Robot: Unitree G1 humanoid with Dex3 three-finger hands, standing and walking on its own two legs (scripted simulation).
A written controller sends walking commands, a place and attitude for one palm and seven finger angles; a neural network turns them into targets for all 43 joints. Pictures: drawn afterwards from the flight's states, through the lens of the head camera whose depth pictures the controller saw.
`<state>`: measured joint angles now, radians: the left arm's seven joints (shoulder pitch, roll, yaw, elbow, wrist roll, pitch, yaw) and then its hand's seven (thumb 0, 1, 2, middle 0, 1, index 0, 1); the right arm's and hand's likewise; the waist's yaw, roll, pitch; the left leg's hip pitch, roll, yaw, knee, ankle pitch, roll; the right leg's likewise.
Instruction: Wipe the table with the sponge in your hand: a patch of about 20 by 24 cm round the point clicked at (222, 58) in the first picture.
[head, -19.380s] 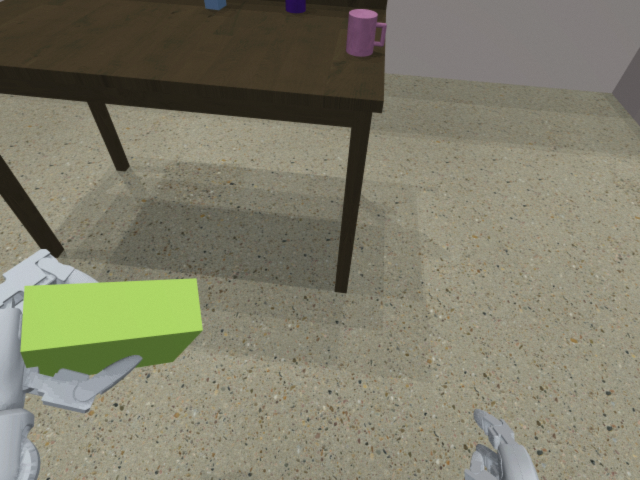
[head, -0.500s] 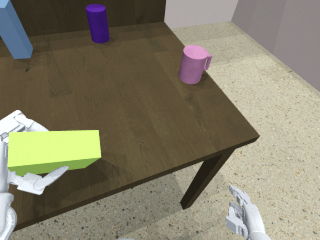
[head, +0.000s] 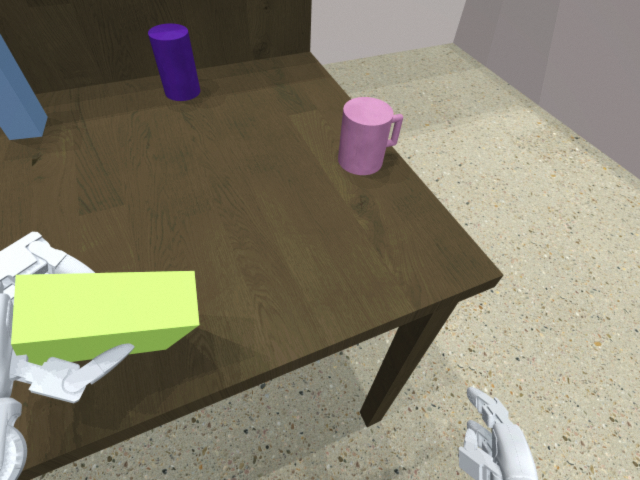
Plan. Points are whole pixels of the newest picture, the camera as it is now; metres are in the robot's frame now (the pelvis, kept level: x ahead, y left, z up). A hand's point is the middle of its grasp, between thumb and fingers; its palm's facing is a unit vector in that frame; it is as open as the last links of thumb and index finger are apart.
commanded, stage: look again from close up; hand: left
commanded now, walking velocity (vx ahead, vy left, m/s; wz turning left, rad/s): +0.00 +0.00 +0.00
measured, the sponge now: (133, 318) +0.24 +0.21 +0.13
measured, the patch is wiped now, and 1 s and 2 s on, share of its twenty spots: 0.00 0.00 0.00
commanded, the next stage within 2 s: turn the palm down, sponge in hand in 0.22 s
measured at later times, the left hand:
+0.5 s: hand (16, 281) +0.23 +0.28 +0.19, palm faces +0.46 -0.76 -0.45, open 9.4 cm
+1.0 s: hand (61, 331) +0.20 +0.23 +0.18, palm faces +0.34 -0.54 -0.77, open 9.4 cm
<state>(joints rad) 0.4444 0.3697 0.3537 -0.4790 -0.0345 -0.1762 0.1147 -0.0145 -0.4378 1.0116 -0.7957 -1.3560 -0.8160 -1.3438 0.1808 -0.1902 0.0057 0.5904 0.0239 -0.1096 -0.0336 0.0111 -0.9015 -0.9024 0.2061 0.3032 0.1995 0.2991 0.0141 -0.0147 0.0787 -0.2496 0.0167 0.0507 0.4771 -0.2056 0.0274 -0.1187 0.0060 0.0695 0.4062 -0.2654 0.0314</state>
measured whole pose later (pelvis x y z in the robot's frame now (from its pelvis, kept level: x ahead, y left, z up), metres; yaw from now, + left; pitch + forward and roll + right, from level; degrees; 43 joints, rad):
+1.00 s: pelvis -0.03 -0.06 -0.02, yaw +5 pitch -3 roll +0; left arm 0.12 0.63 0.27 -0.32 0.19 0.23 -0.07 -0.01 -0.44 1.01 -0.79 -1.36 -0.81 -1.35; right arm 0.11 -0.24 0.07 0.61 0.03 -0.07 -0.10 0.01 -0.90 -0.90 0.21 0.30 0.20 0.30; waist 0.07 0.09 -0.02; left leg -0.37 0.03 -0.06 0.65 -0.24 -0.04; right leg -0.25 0.04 -0.04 0.69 -0.39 -0.05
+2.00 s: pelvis -0.04 -0.03 -0.01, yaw +4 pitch -4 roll +0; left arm -0.08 0.72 0.10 -0.41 0.68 0.49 -0.17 -0.01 -0.43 1.02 -0.79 -1.36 -0.81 -1.35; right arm -0.02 -0.27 0.07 0.66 0.09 0.01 -0.11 0.01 -0.90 -0.90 0.21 0.30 0.10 0.25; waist 0.15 0.11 -0.02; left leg -0.30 0.00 -0.02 0.52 -0.16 0.00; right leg -0.20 0.00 0.00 0.57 -0.31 0.00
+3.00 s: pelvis -0.04 -0.03 -0.01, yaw +3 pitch -4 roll +0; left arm -0.10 0.65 0.00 -0.32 0.77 0.43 -0.15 -0.01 -0.43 1.02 -0.79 -1.36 -0.81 -1.36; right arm -0.02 -0.26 0.08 0.66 0.06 -0.02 -0.08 0.01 -0.90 -0.90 0.21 0.30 0.17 0.29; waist 0.15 0.12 -0.01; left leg -0.28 0.01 -0.01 0.50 -0.15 -0.01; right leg -0.18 0.01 0.01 0.55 -0.30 -0.01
